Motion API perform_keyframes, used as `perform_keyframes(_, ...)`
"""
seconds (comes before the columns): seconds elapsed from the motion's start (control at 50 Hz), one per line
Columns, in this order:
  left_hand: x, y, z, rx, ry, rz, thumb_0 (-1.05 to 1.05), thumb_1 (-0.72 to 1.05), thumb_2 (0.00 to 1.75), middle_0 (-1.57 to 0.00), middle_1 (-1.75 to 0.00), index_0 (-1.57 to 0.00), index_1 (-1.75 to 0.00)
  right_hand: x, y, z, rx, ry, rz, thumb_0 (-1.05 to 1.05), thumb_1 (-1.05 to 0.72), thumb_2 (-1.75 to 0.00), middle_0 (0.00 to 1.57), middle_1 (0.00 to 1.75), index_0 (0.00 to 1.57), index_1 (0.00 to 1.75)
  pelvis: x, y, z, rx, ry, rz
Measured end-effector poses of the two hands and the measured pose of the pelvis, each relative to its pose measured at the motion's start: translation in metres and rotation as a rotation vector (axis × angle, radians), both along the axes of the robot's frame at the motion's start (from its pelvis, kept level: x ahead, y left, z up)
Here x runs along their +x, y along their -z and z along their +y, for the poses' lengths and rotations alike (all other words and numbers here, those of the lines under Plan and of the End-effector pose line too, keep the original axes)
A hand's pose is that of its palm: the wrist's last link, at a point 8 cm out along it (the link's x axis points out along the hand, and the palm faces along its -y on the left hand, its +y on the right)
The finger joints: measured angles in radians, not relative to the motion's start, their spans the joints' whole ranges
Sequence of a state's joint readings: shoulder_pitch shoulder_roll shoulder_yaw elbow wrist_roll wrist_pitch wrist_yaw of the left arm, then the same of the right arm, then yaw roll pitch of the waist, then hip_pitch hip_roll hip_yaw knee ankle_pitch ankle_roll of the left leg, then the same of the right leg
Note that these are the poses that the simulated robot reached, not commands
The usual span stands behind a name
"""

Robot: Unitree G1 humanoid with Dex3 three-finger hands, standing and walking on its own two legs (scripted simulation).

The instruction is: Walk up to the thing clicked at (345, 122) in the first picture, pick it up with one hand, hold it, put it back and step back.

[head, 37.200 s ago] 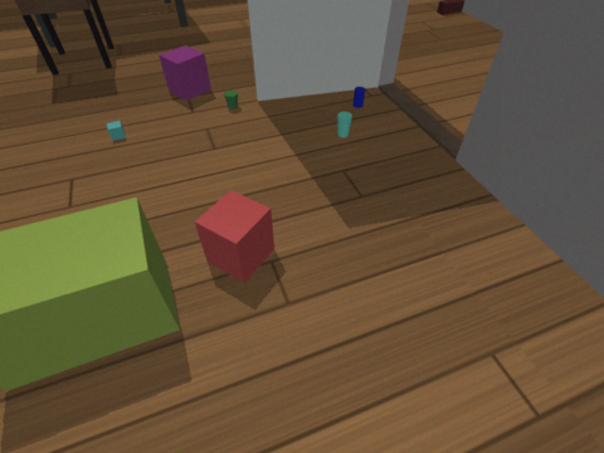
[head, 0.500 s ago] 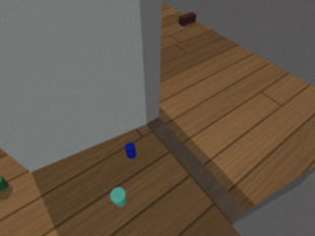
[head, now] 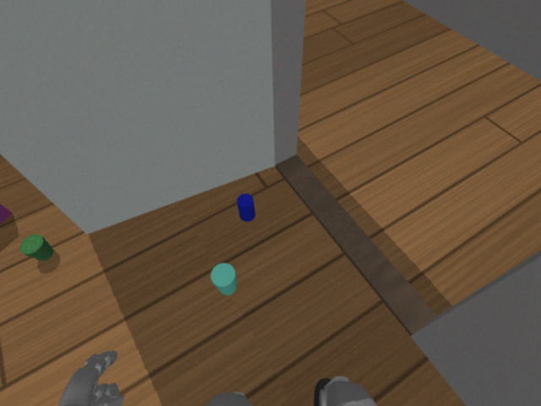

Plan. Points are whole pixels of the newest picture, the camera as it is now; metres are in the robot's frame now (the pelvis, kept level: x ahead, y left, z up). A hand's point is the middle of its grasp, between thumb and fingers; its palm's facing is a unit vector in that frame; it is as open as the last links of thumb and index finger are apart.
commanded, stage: step back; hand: left
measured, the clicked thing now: (225, 281) +0.53 +0.20 -0.69
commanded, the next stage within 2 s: none
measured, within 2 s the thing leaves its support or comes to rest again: neither
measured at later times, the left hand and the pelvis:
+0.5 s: hand out of the picture -0.04 +0.30 -0.16, palm faces -0.12 -0.91 -0.40, open 7.4 cm; pelvis -0.13 +0.03 -0.01, yaw -7 degrees
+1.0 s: hand out of the picture -0.13 +0.30 -0.15, palm faces -0.08 -0.94 -0.34, open 7.4 cm; pelvis -0.28 +0.06 +0.01, yaw -3 degrees
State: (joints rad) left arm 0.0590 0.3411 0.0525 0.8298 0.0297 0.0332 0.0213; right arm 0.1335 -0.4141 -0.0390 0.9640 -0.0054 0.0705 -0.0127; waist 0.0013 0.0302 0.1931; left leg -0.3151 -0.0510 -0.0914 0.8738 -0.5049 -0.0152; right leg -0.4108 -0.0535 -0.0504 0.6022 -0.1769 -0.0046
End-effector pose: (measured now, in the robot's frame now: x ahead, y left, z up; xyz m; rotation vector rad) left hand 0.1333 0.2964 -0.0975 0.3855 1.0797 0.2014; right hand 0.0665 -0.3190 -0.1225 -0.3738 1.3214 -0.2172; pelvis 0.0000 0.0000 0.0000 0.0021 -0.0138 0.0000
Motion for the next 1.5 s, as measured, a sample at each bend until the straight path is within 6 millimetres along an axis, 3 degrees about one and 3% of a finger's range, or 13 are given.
perform_keyframes(0.1, -0.023, 0.021, 0.024, -0.039, -0.009, -0.01, 0.0, 0.9, 0.9, -0.21, -0.3, -0.2, -0.3, -0.033, -0.01, 0.024, -0.025, -0.01, -0.022, 0.01, -0.9, -0.9, 0.21, 0.3, 0.2, 0.3, -0.031, 0.008, 0.02, 0.022, 0.008, -0.039)
perform_keyframes(0.2, -0.06, 0.014, 0.037, -0.057, -0.035, 0.046, 0.0, 0.9, 0.9, -0.21, -0.3, -0.2, -0.3, -0.065, -0.035, 0.04, -0.035, -0.001, -0.029, 0.01, -0.9, -0.9, 0.21, 0.3, 0.2, 0.3, -0.048, -0.01, 0.031, -0.042, -0.001, -0.023)
perform_keyframes(0.28, -0.092, 0.012, 0.048, -0.047, -0.045, 0.065, 0.0, 0.9, 0.9, -0.21, -0.3, -0.2, -0.3, -0.071, -0.043, 0.043, -0.053, -0.002, -0.06, 0.01, -0.9, -0.9, 0.21, 0.3, 0.2, 0.3, -0.066, -0.014, 0.035, -0.038, 0.027, -0.009)
perform_keyframes(0.4, -0.145, 0.017, 0.054, -0.009, -0.016, 0.155, 0.0, 0.9, 0.9, -0.21, -0.3, -0.2, -0.3, -0.074, -0.037, 0.043, -0.043, 0.003, -0.187, 0.01, -0.9, -0.9, 0.21, 0.3, 0.2, 0.3, -0.101, -0.006, 0.037, -0.019, 0.082, -0.02)
perform_keyframes(0.5, -0.176, 0.017, 0.044, 0.015, 0.027, 0.165, 0.0, 0.9, 0.9, -0.21, -0.3, -0.2, -0.3, -0.096, -0.019, 0.035, -0.006, 0.019, -0.247, 0.01, -0.9, -0.9, 0.21, 0.3, 0.2, 0.3, -0.135, 0.006, 0.031, -0.004, 0.123, -0.031)
perform_keyframes(0.64, -0.219, -0.004, 0.026, 0.014, 0.039, 0.127, 0.0, 0.9, 0.9, -0.21, -0.3, -0.2, -0.3, -0.156, -0.01, 0.033, 0.048, 0.075, -0.191, 0.01, -0.9, -0.9, 0.21, 0.3, 0.2, 0.3, -0.174, -0.005, 0.024, 0.02, 0.13, -0.043)
perform_keyframes(0.74, -0.222, -0.014, 0.029, 0.021, 0.052, 0.068, 0.01, 0.9, 0.9, -0.21, -0.3, -0.2, -0.3, -0.21, -0.012, 0.032, 0.023, 0.083, -0.127, 0.01, -0.9, -0.9, 0.21, 0.3, 0.2, 0.3, -0.201, -0.009, 0.03, 0.027, 0.11, -0.008)
perform_keyframes(0.92, -0.237, 0.013, 0.049, -0.033, 0.065, -0.047, 0.0, 0.9, 0.9, -0.21, -0.3, -0.2, -0.3, -0.291, -0.016, 0.054, -0.047, 0.045, -0.044, 0.01, -0.9, -0.9, 0.21, 0.3, 0.2, 0.3, -0.265, 0.006, 0.052, 0.039, 0.068, -0.046)
perform_keyframes(1.1, -0.314, 0.013, 0.056, -0.064, 0.041, 0.044, 0.0, 0.9, 0.9, -0.21, -0.3, -0.2, -0.3, -0.328, -0.048, 0.058, -0.074, 0.038, -0.125, 0.01, -0.9, -0.9, 0.21, 0.3, 0.21, 0.3, -0.314, -0.011, 0.054, -0.033, 0.088, -0.012)
perform_keyframes(1.26, -0.396, 0.023, 0.051, -0.004, 0.074, 0.144, 0.0, 0.9, 0.9, -0.21, -0.3, -0.2, -0.3, -0.354, -0.037, 0.034, -0.073, 0.022, -0.257, 0.01, -0.9, -0.9, 0.21, 0.3, 0.2, 0.3, -0.38, 0.004, 0.039, -0.009, 0.155, -0.023)
perform_keyframes(1.34, -0.44, 0.017, 0.035, 0.01, 0.07, 0.149, 0.0, 0.9, 0.9, -0.21, -0.29, -0.2, -0.3, -0.385, -0.017, 0.015, -0.05, 0.041, -0.272, 0.01, -0.9, -0.9, 0.21, 0.3, 0.2, 0.3, -0.417, 0.012, 0.028, -0.051, 0.146, -0.049)
perform_keyframes(1.42, -0.483, -0.002, 0.026, 0.016, 0.047, 0.151, 0.0, 0.9, 0.9, -0.21, -0.3, -0.2, -0.3, -0.426, -0.015, 0.013, -0.014, 0.076, -0.219, 0.01, -0.9, -0.9, 0.21, 0.3, 0.2, 0.3, -0.438, 0.0, 0.019, 0.03, 0.15, -0.039)
perform_keyframes(1.5, -0.503, -0.016, 0.025, 0.036, 0.025, 0.132, 0.01, 0.9, 0.9, -0.21, -0.3, -0.2, -0.3, -0.47, -0.015, 0.011, -0.004, 0.071, -0.158, 0.01, -0.9, -0.9, 0.21, 0.3, 0.2, 0.3, -0.46, -0.008, 0.017, 0.048, 0.121, -0.009)
